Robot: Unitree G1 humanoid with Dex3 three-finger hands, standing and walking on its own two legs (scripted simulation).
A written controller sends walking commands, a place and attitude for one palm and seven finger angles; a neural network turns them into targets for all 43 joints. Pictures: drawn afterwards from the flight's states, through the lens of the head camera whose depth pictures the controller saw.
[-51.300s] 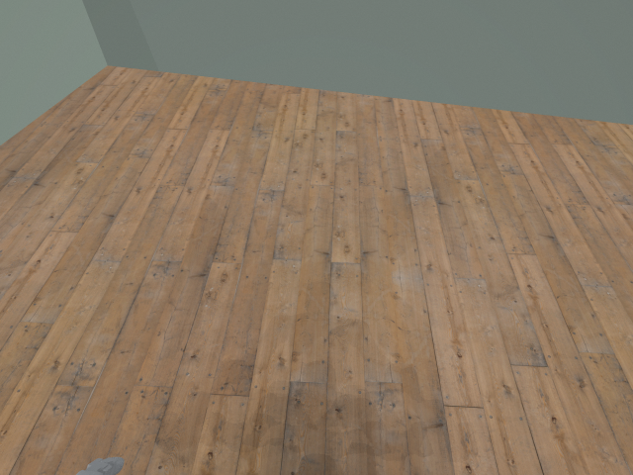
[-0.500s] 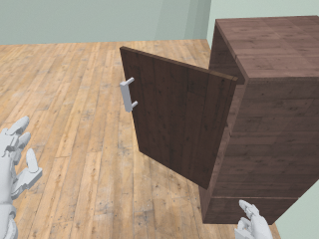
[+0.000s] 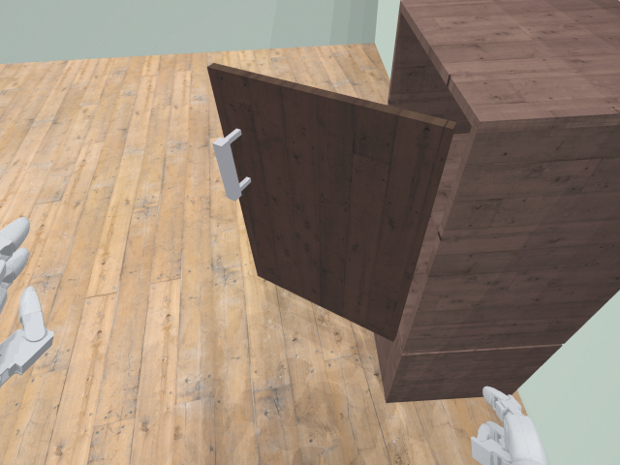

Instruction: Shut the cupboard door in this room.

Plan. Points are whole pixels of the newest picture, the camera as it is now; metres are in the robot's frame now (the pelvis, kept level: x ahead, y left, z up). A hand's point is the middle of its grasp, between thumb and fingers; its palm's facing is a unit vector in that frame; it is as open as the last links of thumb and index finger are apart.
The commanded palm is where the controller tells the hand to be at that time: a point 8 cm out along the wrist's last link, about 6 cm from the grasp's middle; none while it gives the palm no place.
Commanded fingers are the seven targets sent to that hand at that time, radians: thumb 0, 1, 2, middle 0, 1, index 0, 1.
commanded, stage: step back with the hand held close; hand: left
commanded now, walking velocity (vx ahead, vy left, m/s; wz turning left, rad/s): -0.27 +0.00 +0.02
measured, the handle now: (234, 165) +0.62 +0.19 +0.04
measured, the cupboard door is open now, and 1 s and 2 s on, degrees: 57 57 57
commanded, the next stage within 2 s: stop stepping back and stand still in 1.02 s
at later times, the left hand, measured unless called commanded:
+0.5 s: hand out of the picture +0.10 +0.28 +0.16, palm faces +0.49 -0.75 -0.44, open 7.4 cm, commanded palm +0.05 +0.31 +0.18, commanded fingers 0.00 0.90 0.90 -0.20 -0.30 -0.20 -0.30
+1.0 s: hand out of the picture +0.04 +0.27 +0.17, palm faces +0.38 -0.83 -0.40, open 7.4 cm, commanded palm -0.03 +0.32 +0.18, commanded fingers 0.00 0.90 0.90 -0.20 -0.30 -0.20 -0.30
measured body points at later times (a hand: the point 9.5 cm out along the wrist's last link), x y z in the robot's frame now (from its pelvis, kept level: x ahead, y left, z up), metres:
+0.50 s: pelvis -0.08 +0.00 -0.02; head -0.07 +0.01 +0.43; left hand +0.07 +0.32 +0.19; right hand +0.10 -0.23 -0.10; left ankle +0.02 +0.09 -0.73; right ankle -0.02 -0.13 -0.74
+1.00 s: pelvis -0.16 +0.02 -0.02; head -0.15 +0.05 +0.43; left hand +0.01 +0.32 +0.19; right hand +0.02 -0.21 -0.09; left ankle +0.03 +0.09 -0.74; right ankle -0.22 -0.13 -0.74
